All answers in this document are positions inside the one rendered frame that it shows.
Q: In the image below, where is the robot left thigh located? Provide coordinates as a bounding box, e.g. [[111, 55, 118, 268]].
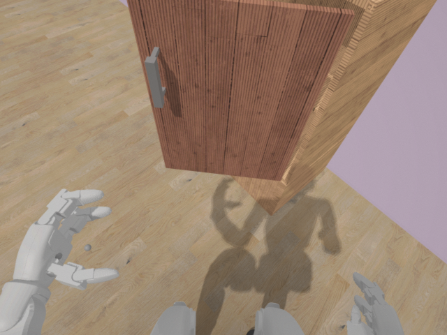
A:
[[150, 306, 196, 335]]

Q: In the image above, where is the left robot hand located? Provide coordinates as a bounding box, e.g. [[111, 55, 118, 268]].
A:
[[13, 188, 119, 290]]

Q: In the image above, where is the right robot hand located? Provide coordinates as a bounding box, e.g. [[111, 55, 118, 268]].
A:
[[346, 272, 404, 335]]

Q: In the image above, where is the handle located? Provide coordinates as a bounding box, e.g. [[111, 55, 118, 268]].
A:
[[145, 47, 166, 108]]

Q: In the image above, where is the cupboard door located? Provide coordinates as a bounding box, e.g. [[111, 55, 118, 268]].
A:
[[127, 0, 355, 181]]

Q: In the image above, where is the robot thigh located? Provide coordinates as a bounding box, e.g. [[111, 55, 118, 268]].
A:
[[150, 306, 196, 335], [254, 307, 305, 335]]

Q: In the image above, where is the left robot forearm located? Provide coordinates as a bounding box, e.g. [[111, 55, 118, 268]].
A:
[[0, 280, 51, 335]]

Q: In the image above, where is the robot right thigh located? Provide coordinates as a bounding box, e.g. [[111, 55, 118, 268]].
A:
[[254, 307, 305, 335]]

